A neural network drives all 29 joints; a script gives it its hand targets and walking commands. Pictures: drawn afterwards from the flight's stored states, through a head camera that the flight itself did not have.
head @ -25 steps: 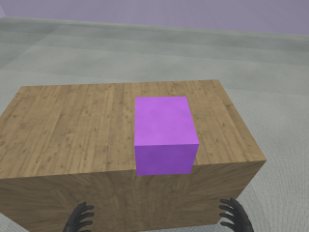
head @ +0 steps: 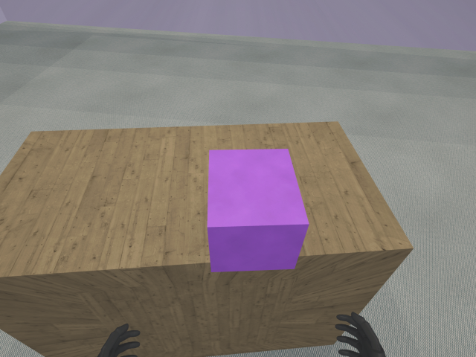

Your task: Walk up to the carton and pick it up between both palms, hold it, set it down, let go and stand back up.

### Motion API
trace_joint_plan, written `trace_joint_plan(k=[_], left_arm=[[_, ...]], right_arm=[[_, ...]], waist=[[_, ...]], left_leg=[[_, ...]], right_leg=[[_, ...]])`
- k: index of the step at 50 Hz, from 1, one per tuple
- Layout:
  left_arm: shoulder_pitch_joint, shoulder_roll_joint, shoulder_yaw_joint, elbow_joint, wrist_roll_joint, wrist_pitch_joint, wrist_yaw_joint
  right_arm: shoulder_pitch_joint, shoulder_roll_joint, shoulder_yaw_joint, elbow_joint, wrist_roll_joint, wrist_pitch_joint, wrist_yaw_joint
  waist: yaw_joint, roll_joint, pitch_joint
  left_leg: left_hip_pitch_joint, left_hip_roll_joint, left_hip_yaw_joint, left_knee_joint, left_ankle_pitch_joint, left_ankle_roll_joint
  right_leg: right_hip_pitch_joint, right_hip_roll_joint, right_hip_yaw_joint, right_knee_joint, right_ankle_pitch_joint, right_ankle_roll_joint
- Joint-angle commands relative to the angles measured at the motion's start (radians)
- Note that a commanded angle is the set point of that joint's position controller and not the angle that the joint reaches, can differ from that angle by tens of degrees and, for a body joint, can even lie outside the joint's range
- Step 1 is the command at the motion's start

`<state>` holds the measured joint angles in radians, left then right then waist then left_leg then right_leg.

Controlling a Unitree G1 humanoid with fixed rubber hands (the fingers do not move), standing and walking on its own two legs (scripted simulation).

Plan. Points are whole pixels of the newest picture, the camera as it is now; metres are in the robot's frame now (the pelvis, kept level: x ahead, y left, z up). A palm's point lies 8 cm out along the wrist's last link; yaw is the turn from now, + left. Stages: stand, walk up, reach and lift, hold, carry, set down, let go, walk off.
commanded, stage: let go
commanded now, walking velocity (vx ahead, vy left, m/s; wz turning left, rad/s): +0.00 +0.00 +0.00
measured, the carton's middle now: (250, 208) +0.43 -0.04 +0.00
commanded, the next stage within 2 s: stand in 0.22 s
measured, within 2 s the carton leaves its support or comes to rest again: neither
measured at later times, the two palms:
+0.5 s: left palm out of the picture +0.14 +0.28 -0.08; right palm out of the picture +0.14 -0.27 -0.09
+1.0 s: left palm out of the picture +0.13 +0.29 -0.10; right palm out of the picture +0.15 -0.27 -0.09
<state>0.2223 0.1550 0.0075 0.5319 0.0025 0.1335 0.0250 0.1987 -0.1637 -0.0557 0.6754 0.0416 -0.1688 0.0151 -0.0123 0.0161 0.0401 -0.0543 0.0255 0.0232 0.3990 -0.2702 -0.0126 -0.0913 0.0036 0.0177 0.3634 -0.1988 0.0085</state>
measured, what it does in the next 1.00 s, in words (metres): stands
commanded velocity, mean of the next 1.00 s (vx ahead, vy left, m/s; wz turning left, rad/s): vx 0.00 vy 0.00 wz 0.00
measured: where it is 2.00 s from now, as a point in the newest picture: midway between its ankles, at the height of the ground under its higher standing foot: outside the picture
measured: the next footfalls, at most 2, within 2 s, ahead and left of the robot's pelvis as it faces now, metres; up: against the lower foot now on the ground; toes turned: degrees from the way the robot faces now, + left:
none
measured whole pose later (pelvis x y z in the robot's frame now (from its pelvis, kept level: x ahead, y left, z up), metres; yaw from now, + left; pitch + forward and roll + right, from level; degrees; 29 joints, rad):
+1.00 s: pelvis +0.02 +0.00 +0.00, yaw +0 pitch +0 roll -1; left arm 0.22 0.33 0.05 0.76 0.01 -0.01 0.00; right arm 0.20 -0.29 -0.06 0.70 0.02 -0.02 0.01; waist -0.01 0.01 0.04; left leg -0.11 0.03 0.02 0.40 -0.29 -0.01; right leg -0.16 0.00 0.02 0.38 -0.23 0.01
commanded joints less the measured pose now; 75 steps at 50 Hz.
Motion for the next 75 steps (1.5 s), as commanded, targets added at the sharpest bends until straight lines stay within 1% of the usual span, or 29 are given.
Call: trace_joint_plan(k=[1,11,12,14,15,17,18,20,22,25,26,29,33,36,37,40,44,46,49,54,57,59,62,64,67,70,72,74,75], left_arm=[[-0.152,0.122,0.052,-0.089,0.041,-0.037,-0.005],[-0.149,0.123,0.032,-0.091,0.037,-0.030,-0.007],[-0.080,0.348,0.124,-0.054,0.040,-0.087,0.006],[-0.063,0.305,0.108,-0.021,0.037,-0.116,-0.002],[-0.073,0.292,0.100,-0.017,0.040,-0.124,-0.006],[-0.061,0.288,0.097,0.001,0.044,-0.144,-0.015],[-0.089,0.301,0.096,0.011,0.051,-0.150,-0.016],[-0.076,0.299,0.098,0.029,0.046,-0.159,-0.021],[-0.078,0.301,0.089,0.048,0.041,-0.163,-0.025],[-0.071,0.341,0.094,0.068,0.038,-0.169,-0.026],[-0.084,0.327,0.086,0.077,0.037,-0.166,-0.025],[-0.076,0.346,0.087,0.091,0.040,-0.168,-0.028],[-0.064,0.363,0.096,0.111,0.029,-0.169,-0.030],[-0.054,0.362,0.089,0.138,0.028,-0.176,-0.028],[-0.059,0.343,0.083,0.143,0.027,-0.171,-0.028],[-0.072,0.351,0.085,0.147,0.027,-0.172,-0.027],[-0.074,0.351,0.082,0.169,0.027,-0.170,-0.030],[-0.071,0.369,0.087,0.169,0.031,-0.175,-0.028],[-0.075,0.361,0.077,0.187,0.032,-0.175,-0.029],[-0.066,0.377,0.088,0.203,0.023,-0.177,-0.029],[-0.075,0.366,0.086,0.211,0.026,-0.175,-0.029],[-0.080,0.377,0.083,0.224,0.026,-0.175,-0.033],[-0.060,0.377,0.083,0.228,0.020,-0.178,-0.034],[-0.070,0.379,0.083,0.231,0.022,-0.177,-0.031],[-0.079,0.379,0.082,0.248,0.027,-0.172,-0.029],[-0.064,0.373,0.083,0.252,0.022,-0.170,-0.028],[-0.077,0.379,0.082,0.251,0.027,-0.173,-0.031],[-0.074,0.364,0.079,0.256,0.023,-0.175,-0.031],[-0.091,0.371,0.083,0.254,0.023,-0.175,-0.031]], right_arm=[[-0.122,-0.122,-0.010,-0.012,-0.083,-0.042,0.002],[-0.118,-0.135,-0.021,-0.016,-0.086,-0.051,0.005],[-0.040,-0.354,-0.069,-0.012,-0.102,0.028,-0.022],[-0.022,-0.325,-0.071,-0.015,-0.107,0.085,-0.033],[-0.047,-0.330,-0.076,-0.023,-0.104,0.094,-0.031],[-0.018,-0.308,-0.067,-0.022,-0.102,0.100,-0.025],[-0.040,-0.302,-0.063,-0.016,-0.099,0.101,-0.018],[-0.052,-0.306,-0.063,-0.015,-0.095,0.105,-0.012],[-0.041,-0.343,-0.070,-0.016,-0.093,0.112,-0.016],[-0.036,-0.328,-0.055,-0.001,-0.084,0.120,-0.016],[-0.038,-0.346,-0.054,0.001,-0.089,0.124,-0.017],[-0.039,-0.347,-0.056,0.001,-0.087,0.135,-0.015],[-0.023,-0.380,-0.060,0.008,-0.081,0.129,-0.012],[-0.047,-0.361,-0.059,0.007,-0.076,0.133,-0.010],[-0.042,-0.376,-0.062,0.009,-0.083,0.134,-0.014],[-0.038,-0.371,-0.056,0.010,-0.083,0.135,-0.017],[-0.055,-0.370,-0.057,0.015,-0.079,0.138,-0.019],[-0.038,-0.349,-0.051,0.018,-0.076,0.138,-0.017],[-0.017,-0.363,-0.054,0.027,-0.076,0.136,-0.023],[-0.040,-0.364,-0.055,0.029,-0.075,0.135,-0.021],[-0.040,-0.371,-0.054,0.038,-0.079,0.132,-0.025],[-0.027,-0.364,-0.056,0.037,-0.074,0.134,-0.018],[-0.029,-0.369,-0.053,0.048,-0.070,0.134,-0.023],[-0.028,-0.348,-0.045,0.048,-0.073,0.132,-0.024],[-0.043,-0.367,-0.050,0.060,-0.076,0.134,-0.022],[-0.057,-0.379,-0.054,0.053,-0.074,0.128,-0.020],[-0.051,-0.344,-0.044,0.060,-0.068,0.131,-0.021],[-0.049,-0.344,-0.040,0.065,-0.076,0.135,-0.025],[-0.065,-0.365,-0.047,0.055,-0.075,0.132,-0.025]], waist=[[0.037,-0.013,0.015],[0.037,-0.010,0.012],[0.046,-0.034,0.013],[0.029,-0.066,0.052],[0.027,-0.021,0.024],[0.033,-0.014,-0.008],[0.023,-0.047,-0.049],[0.039,-0.041,-0.098],[0.026,-0.001,-0.110],[0.030,-0.039,-0.103],[0.021,0.015,-0.111],[0.021,-0.010,-0.107],[0.021,0.017,-0.151],[0.024,-0.012,-0.141],[0.020,0.026,-0.128],[0.020,-0.003,-0.128],[0.020,0.040,-0.152],[0.023,-0.003,-0.155],[0.003,0.037,-0.141],[0.022,0.023,-0.142],[0.019,0.051,-0.113],[0.012,0.025,-0.115],[0.019,0.059,-0.135],[0.009,0.023,-0.122],[0.013,0.026,-0.102],[0.014,0.062,-0.130],[0.014,0.022,-0.115],[0.016,0.027,-0.093],[0.013,0.063,-0.108]], left_leg=[[0.011,-0.025,0.060,-0.045,0.237,-0.029],[0.005,-0.019,0.045,-0.057,0.230,-0.032],[-0.148,0.064,-0.043,-0.008,0.226,0.006],[-0.152,0.064,-0.045,-0.032,0.111,0.026],[-0.151,0.058,-0.049,-0.031,0.040,0.029],[-0.149,0.060,-0.044,-0.039,0.020,0.040],[-0.115,0.064,-0.040,-0.019,0.065,0.041],[-0.096,0.071,-0.044,0.002,0.147,0.044],[-0.092,0.070,-0.041,0.009,0.191,0.041],[-0.083,0.081,-0.054,0.008,0.238,0.051],[-0.100,0.076,-0.050,0.011,0.268,0.051],[-0.082,0.083,-0.045,0.014,0.281,0.046],[-0.061,0.081,-0.039,0.021,0.358,0.044],[-0.048,0.095,-0.055,0.016,0.364,0.049],[-0.055,0.089,-0.046,0.015,0.366,0.048],[-0.046,0.088,-0.051,0.012,0.350,0.046],[-0.042,0.087,-0.036,0.013,0.392,0.045],[-0.013,0.090,-0.040,0.005,0.383,0.041],[-0.023,0.093,-0.045,0.011,0.409,0.042],[-0.023,0.100,-0.058,-0.009,0.362,0.050],[-0.032,0.091,-0.049,-0.013,0.337,0.043],[-0.032,0.094,-0.054,-0.023,0.339,0.045],[-0.016,0.097,-0.054,-0.021,0.372,0.049],[-0.027,0.095,-0.052,-0.023,0.351,0.047],[-0.021,0.094,-0.048,-0.033,0.326,0.044],[-0.003,0.097,-0.055,-0.028,0.377,0.042],[-0.011,0.101,-0.062,-0.048,0.347,0.041],[-0.018,0.100,-0.061,-0.057,0.314,0.046],[-0.011,0.098,-0.051,-0.044,0.306,0.040]], right_leg=[[-0.032,0.033,-0.038,-0.055,0.140,-0.028],[-0.010,0.035,-0.038,-0.046,0.134,-0.034],[-0.064,-0.061,0.053,0.031,0.135,-0.023],[-0.127,-0.071,0.064,0.008,0.037,-0.027],[-0.117,-0.062,0.063,0.010,0.009,-0.025],[-0.097,-0.074,0.078,0.015,-0.009,-0.030],[-0.094,-0.080,0.081,0.018,0.031,-0.037],[-0.056,-0.080,0.062,0.033,0.110,-0.034],[-0.042,-0.091,0.078,0.035,0.180,-0.035],[-0.047,-0.091,0.065,0.046,0.231,-0.040],[-0.024,-0.098,0.065,0.049,0.255,-0.037],[-0.027,-0.097,0.059,0.054,0.284,-0.045],[0.001,-0.098,0.062,0.065,0.327,-0.042],[0.003,-0.100,0.055,0.062,0.344,-0.040],[0.000,-0.104,0.059,0.059,0.347,-0.046],[-0.008,-0.104,0.059,0.059,0.329,-0.047],[0.028,-0.105,0.057,0.054,0.382,-0.042],[0.009,-0.102,0.047,0.055,0.359,-0.039],[0.009,-0.109,0.060,0.055,0.384,-0.044],[0.007,-0.112,0.064,0.038,0.334,-0.043],[-0.003,-0.106,0.069,0.030,0.333,-0.043],[0.005,-0.113,0.065,0.032,0.325,-0.049],[0.018,-0.115,0.072,0.024,0.353,-0.043],[0.016,-0.115,0.069,0.029,0.347,-0.044],[-0.003,-0.106,0.071,0.019,0.322,-0.042],[0.014,-0.109,0.058,0.023,0.340,-0.042],[0.009,-0.110,0.056,0.024,0.332,-0.036],[-0.010,-0.114,0.062,0.014,0.298,-0.037],[-0.005,-0.111,0.071,0.015,0.296,-0.040]])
